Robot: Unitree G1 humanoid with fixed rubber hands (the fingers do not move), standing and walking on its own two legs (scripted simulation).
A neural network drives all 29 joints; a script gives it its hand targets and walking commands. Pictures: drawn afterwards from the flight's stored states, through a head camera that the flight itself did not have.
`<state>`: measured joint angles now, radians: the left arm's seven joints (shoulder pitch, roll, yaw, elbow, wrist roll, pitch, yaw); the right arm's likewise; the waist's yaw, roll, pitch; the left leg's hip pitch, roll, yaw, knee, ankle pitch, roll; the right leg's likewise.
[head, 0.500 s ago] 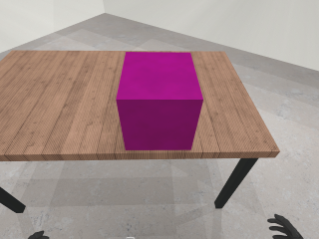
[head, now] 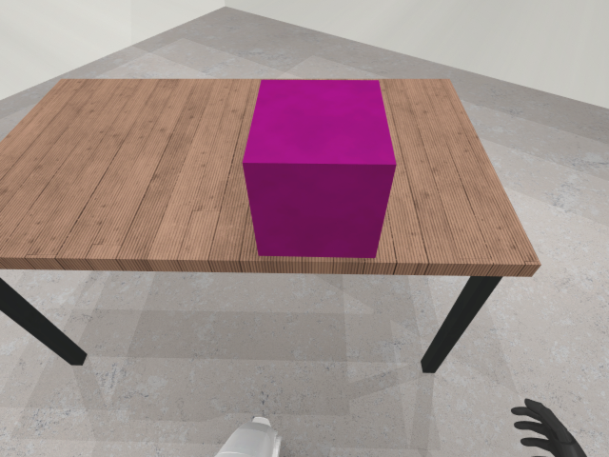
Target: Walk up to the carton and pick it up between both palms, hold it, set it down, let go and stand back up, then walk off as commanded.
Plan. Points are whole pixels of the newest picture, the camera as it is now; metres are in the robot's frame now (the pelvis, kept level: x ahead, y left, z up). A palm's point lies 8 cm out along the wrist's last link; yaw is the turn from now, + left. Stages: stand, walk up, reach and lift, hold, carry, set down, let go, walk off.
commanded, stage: walk up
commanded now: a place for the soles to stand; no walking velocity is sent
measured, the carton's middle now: (318, 168) +0.64 +0.01 +0.00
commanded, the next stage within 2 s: none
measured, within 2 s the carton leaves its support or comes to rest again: neither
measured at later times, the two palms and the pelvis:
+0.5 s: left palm (82, 437) +0.17 +0.34 -0.13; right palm out of the picture +0.15 -0.30 -0.05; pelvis +0.08 +0.03 -0.02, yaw +2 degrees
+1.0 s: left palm (121, 359) +0.28 +0.31 -0.10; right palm (521, 363) +0.30 -0.32 -0.10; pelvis +0.17 -0.01 -0.03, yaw +4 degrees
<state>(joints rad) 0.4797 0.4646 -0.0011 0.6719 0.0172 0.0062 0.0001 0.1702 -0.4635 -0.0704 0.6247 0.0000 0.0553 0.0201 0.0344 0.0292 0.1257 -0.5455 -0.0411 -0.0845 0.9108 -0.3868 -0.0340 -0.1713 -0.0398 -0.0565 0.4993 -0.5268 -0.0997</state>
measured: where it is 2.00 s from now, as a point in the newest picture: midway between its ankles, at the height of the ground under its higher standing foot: outside the picture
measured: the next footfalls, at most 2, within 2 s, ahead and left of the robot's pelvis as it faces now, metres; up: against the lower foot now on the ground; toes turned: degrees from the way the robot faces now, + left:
left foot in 0.20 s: +0.04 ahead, +0.13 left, -0.02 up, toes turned +2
right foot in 0.64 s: +0.29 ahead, -0.09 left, -0.02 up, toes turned -3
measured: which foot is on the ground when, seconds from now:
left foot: up 0.00-0.18, down 0.20-0.66, up 0.68-1.00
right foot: down 0.00-0.18, up 0.20-0.62, down 0.64-1.00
